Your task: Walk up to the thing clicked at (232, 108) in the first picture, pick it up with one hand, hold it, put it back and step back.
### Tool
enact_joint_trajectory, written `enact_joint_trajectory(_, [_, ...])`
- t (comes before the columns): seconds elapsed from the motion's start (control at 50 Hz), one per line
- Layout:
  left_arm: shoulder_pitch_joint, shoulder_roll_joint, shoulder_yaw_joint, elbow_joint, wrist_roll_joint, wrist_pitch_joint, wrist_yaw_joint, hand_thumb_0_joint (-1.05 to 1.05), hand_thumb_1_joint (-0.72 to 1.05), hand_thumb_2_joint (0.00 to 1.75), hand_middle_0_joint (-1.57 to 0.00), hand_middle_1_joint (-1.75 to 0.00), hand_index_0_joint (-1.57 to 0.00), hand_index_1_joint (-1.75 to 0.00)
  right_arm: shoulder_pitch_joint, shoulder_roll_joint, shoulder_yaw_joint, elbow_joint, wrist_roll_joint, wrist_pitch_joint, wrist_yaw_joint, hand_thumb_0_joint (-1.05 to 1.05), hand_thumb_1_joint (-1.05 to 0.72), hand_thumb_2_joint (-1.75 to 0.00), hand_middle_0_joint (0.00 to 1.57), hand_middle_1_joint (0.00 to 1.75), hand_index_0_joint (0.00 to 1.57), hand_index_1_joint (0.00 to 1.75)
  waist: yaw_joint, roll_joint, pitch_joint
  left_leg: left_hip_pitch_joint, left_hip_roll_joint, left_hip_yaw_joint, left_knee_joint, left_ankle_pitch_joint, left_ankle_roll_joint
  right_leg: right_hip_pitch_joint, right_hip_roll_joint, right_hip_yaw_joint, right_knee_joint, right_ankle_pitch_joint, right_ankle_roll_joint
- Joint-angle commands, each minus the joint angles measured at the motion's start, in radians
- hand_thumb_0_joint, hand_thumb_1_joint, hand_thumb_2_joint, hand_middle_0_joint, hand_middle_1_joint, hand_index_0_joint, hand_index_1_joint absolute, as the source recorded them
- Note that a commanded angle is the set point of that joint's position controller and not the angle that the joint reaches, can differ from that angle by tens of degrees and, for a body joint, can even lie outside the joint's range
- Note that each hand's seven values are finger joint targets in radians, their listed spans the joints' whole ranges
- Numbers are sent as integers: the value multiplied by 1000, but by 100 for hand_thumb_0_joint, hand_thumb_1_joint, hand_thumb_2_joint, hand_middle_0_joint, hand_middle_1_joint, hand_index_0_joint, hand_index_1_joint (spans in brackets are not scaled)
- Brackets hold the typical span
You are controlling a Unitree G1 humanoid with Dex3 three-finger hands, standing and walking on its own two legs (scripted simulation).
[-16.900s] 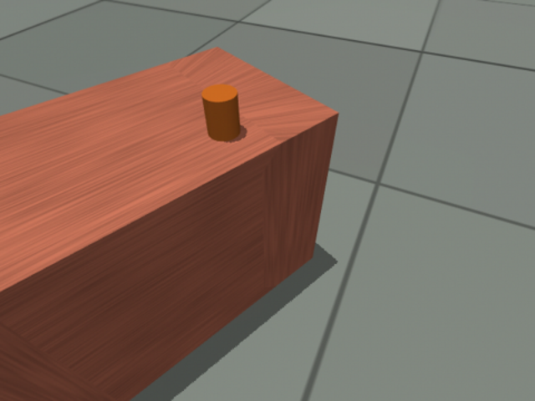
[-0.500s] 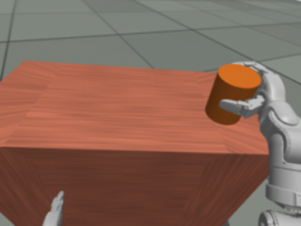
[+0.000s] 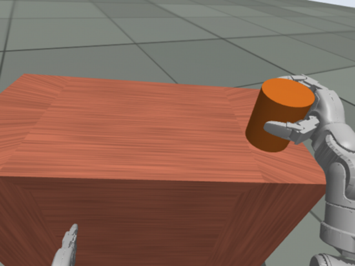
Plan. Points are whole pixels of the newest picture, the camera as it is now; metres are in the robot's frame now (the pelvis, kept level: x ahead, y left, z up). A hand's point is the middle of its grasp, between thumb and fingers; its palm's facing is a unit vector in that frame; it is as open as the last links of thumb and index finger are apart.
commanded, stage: hold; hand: right
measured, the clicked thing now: (275, 116) +0.34 -0.16 +0.26
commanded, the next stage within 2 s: none
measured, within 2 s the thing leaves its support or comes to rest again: neither
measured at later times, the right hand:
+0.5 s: hand (284, 109) +0.34 -0.17 +0.27, palm faces +0.11 +0.99 -0.04, open 11.8 cm
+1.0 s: hand (287, 113) +0.33 -0.17 +0.27, palm faces +0.12 +0.99 -0.05, open 11.8 cm
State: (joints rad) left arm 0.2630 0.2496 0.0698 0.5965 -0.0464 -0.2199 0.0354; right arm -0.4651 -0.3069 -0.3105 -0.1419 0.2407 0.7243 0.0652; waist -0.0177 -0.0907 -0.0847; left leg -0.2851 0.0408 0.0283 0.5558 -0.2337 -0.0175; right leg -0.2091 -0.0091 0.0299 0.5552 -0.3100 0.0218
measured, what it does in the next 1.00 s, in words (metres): stands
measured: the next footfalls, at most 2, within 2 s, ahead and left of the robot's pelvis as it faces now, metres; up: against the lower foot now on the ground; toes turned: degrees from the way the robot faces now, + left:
none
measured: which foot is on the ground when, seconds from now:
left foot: down 0.00-1.00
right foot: down 0.00-1.00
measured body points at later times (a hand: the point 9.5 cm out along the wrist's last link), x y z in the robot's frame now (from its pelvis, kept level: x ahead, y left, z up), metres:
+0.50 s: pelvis +0.00 +0.00 +0.00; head -0.04 +0.04 +0.45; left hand +0.18 +0.26 -0.07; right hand +0.33 -0.22 +0.28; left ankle +0.04 +0.13 -0.73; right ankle -0.01 -0.14 -0.73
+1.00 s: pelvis -0.01 +0.01 +0.00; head -0.05 +0.04 +0.45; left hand +0.16 +0.26 -0.07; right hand +0.31 -0.22 +0.28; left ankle +0.04 +0.13 -0.73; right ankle -0.01 -0.14 -0.73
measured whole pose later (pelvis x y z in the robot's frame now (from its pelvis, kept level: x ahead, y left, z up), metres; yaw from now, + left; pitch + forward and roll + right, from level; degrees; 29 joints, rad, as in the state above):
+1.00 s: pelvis -0.01 +0.01 +0.00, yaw +0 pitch -3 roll +0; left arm 0.27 0.25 0.07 0.62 -0.04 -0.25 0.04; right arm -0.45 -0.31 -0.32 -0.17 0.23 0.73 0.05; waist -0.01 -0.08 -0.07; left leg -0.28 0.04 0.04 0.57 -0.23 -0.01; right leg -0.21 -0.01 0.04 0.56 -0.30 0.03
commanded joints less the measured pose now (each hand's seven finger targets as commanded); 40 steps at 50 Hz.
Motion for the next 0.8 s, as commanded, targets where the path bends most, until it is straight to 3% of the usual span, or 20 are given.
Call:
enact_joint_trajectory(0.0, [-108, 89, 30, -163, 1, -64, 4, 0, -55, 5, -4, -4, -4, -5, -469, -256, -127, -273, 20, -91, -8, 0, -2, -129, 124, 143, 129, 143, -5, 83, -194, 89, -25, 45, -87, 124, 2, 28, 30, -23, -75, 183, -29])
enact_joint_trajectory(0.02, [-123, 127, 62, -180, 0, -68, 9, 0, -55, 6, -4, -4, -4, -5, -458, -229, -103, -230, 17, -84, -6, 0, -2, -129, 123, 142, 129, 142, 7, 96, -184, 79, -28, 45, -87, 122, 0, 30, 28, -23, -79, 177, -29])
enact_joint_trajectory(0.06, [-128, 116, 41, -163, 1, -76, 4, 0, -55, 6, -4, -4, -4, -5, -460, -224, -91, -216, 14, -75, -4, 0, -2, -129, 124, 143, 130, 143, 6, 66, -160, 68, -29, 43, -88, 97, 1, 11, 30, -20, -87, 148, -29])
enact_joint_trajectory(0.08, [-109, 70, 10, -99, 0, -65, 0, 0, -55, 6, -4, -5, -4, -5, -494, -203, -62, -290, 15, -79, -1, 0, -1, -130, 123, 143, 129, 143, -3, 35, -138, 52, -27, 44, -90, 79, 7, 6, 31, -19, -89, 135, -28])
enact_joint_trajectory(0.1, [-136, 96, 34, -140, -4, -70, 5, 0, -55, 5, -4, -5, -4, -5, -475, -185, -49, -236, 16, -68, 3, 0, -3, -129, 123, 142, 129, 142, 16, 55, -126, 43, -30, 44, -96, 62, 3, 9, 29, -18, -93, 116, -31])
enact_joint_trajectory(0.14, [-155, 126, 56, -150, -1, -83, 6, 0, -55, 5, -4, -4, -4, -4, -482, -195, -53, -250, 15, -64, 5, 0, -1, -128, 122, 141, 128, 141, 18, 64, -152, 51, -31, 46, -93, 64, 3, 19, 28, -12, -93, 122, -30])
enact_joint_trajectory(0.16, [-153, 113, 40, -140, 2, -81, 2, 0, -55, 5, -4, -5, -4, -5, -487, -186, -47, -269, 14, -63, 8, 0, -1, -128, 122, 141, 128, 141, 10, 55, -162, 58, -32, 49, -91, 65, 5, 21, 28, -10, -95, 128, -28])
enact_joint_trajectory(0.18, [-175, 138, 63, -162, -1, -88, 8, 0, -54, 4, -4, -5, -4, -4, -471, -191, -53, -256, 16, -56, 12, 0, -1, -128, 121, 141, 127, 141, 15, 66, -159, 57, -30, 48, -92, 67, 2, 27, 27, -11, -91, 128, -29])
enact_joint_trajectory(0.24, [-158, 107, 28, -130, 0, -89, 5, 0, -54, 5, -4, -5, -4, -4, -462, -192, -63, -213, 17, -49, 10, 0, 0, -129, 122, 142, 128, 142, 5, 64, -160, 66, -31, 50, -85, 109, 3, 29, 25, -8, -84, 172, -26])
enact_joint_trajectory(0.28, [-158, 114, 33, -166, 5, -91, 10, 0, -54, 5, -4, -4, -4, -4, -516, -223, -88, -243, 16, -57, -1, 0, -1, -130, 123, 143, 129, 143, 3, 93, -208, 91, -28, 52, -81, 140, 2, 44, 27, -10, -74, 206, -26])
enact_joint_trajectory(0.36, [-136, 113, 38, -141, 7, -86, 12, 0, -54, 5, -4, -4, -4, -4, -460, -257, -132, -199, 13, -67, -14, 0, 0, -132, 125, 146, 132, 146, -11, 77, -187, 94, -25, 48, -81, 130, 2, 21, 30, -18, -76, 189, -25])
enact_joint_trajectory(0.38, [-135, 106, 35, -144, 9, -87, 12, 0, -54, 5, -4, -4, -4, -4, -487, -241, -110, -243, 13, -75, -14, 0, 1, -132, 125, 146, 131, 146, -9, 72, -183, 94, -24, 47, -79, 129, 2, 19, 31, -20, -74, 185, -25])
enact_joint_trajectory(0.4, [-124, 109, 41, -148, 8, -89, 11, 0, -54, 5, -4, -4, -4, -4, -476, -255, -131, -236, 13, -78, -17, 0, -2, -132, 126, 146, 132, 146, -10, 70, -215, 104, -24, 44, -76, 154, 2, 34, 31, -22, -66, 208, -26])
enact_joint_trajectory(0.44, [-106, 70, 4, -152, 7, -78, 6, 0, -55, 6, -4, -4, -4, -5, -480, -240, -113, -280, 12, -89, -16, 0, -2, -132, 126, 146, 132, 146, -11, 71, -220, 108, -19, 39, -76, 174, 3, 33, 36, -29, -58, 225, -29])
enact_joint_trajectory(0.5, [-132, 81, 17, -167, 5, -79, 4, 0, -54, 5, -4, -4, -4, -4, -473, -225, -96, -292, 13, -91, -7, 0, 1, -131, 124, 145, 130, 145, -10, 64, -212, 102, -26, 41, -75, 152, 6, 31, 29, -21, -69, 215, -26])
enact_joint_trajectory(0.52, [-139, 65, -2, -165, 3, -78, 1, 0, -55, 6, -4, -5, -4, -5, -482, -206, -75, -319, 15, -92, -3, 0, 2, -131, 124, 144, 130, 144, -8, 53, -199, 93, -27, 42, -78, 133, 6, 28, 29, -20, -74, 199, -26])
enact_joint_trajectory(0.58, [-156, 141, 65, -150, 1, -75, 12, 0, -55, 5, -4, -4, -4, -5, -417, -186, -63, -225, 16, -61, 8, 0, 1, -131, 124, 144, 130, 144, 13, 62, -171, 73, -28, 43, -86, 132, 4, 40, 25, -17, -81, 193, -27])
enact_joint_trajectory(0.64, [-161, 105, 22, -148, 0, -76, 8, 0, -55, 5, -4, -4, -4, -5, -449, -178, -47, -273, 14, -46, 15, 0, 2, -129, 122, 142, 128, 142, 5, 55, -165, 71, -29, 48, -91, 116, 6, 40, 26, -14, -86, 180, -27])
enact_joint_trajectory(0.74, [-148, 140, 64, -162, 6, -83, 13, 0, -54, 5, -4, -4, -4, -4, -458, -246, -118, -218, 17, -46, 3, 0, 3, -128, 122, 142, 128, 142, 10, 131, -164, 84, -24, 47, -105, 96, -7, 31, 32, -19, -85, 145, -36])
enact_joint_trajectory(0.78, [-115, 92, 22, -107, 8, -81, 6, 0, -54, 5, -4, -4, -4, -4, -456, -240, -113, -220, 18, -55, -2, 0, 2, -129, 123, 143, 129, 143, -2, 102, -149, 79, -22, 45, -102, 86, -6, 9, 38, -24, -83, 129, -37])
